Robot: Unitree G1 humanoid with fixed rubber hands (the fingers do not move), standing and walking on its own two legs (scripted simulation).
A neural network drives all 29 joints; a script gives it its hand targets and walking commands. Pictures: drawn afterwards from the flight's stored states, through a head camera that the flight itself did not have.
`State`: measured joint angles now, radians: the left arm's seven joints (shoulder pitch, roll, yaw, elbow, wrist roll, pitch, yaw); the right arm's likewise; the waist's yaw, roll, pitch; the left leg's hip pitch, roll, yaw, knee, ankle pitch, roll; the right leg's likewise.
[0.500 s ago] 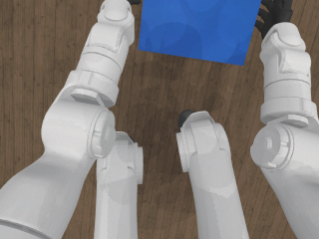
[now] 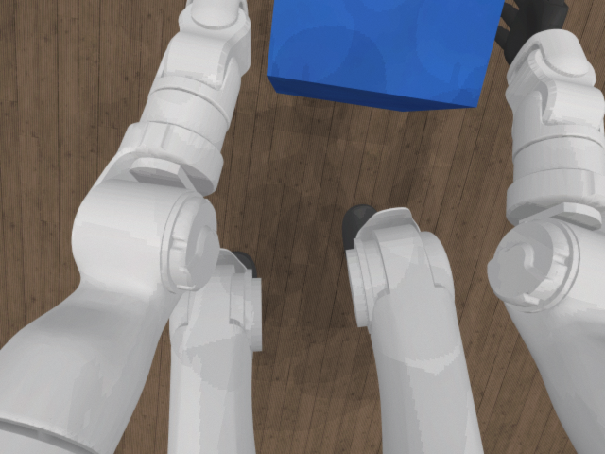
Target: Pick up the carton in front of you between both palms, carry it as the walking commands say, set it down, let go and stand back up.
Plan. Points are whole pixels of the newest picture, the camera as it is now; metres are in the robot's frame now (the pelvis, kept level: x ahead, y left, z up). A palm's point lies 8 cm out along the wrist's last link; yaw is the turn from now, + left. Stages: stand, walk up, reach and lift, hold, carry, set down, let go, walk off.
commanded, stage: set down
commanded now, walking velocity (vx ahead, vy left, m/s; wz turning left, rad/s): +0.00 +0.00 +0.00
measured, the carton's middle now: (367, 13) +0.53 -0.18 -0.27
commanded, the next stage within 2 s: let go in 1.70 s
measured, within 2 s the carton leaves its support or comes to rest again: neither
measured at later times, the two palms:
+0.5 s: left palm (212, 19) +0.55 +0.00 -0.22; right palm (533, 72) +0.42 -0.34 -0.21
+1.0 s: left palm out of the picture +0.57 -0.03 -0.08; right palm out of the picture +0.43 -0.38 -0.09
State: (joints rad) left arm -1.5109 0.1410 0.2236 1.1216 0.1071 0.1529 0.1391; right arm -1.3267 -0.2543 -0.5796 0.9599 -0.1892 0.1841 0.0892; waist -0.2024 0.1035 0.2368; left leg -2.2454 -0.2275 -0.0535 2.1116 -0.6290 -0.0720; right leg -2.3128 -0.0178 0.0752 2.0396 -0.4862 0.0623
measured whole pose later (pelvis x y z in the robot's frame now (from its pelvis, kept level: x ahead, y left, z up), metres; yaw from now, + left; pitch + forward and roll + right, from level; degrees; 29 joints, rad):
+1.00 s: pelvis -0.01 -0.01 +0.03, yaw -4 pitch +38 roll +3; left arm -1.42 0.26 0.14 0.99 -0.04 0.22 0.14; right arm -1.26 -0.37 -0.32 0.93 0.13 0.14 -0.02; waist -0.19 0.08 0.22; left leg -2.06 -0.09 -0.02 2.01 -0.64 -0.06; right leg -2.18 0.02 0.05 1.93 -0.42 0.01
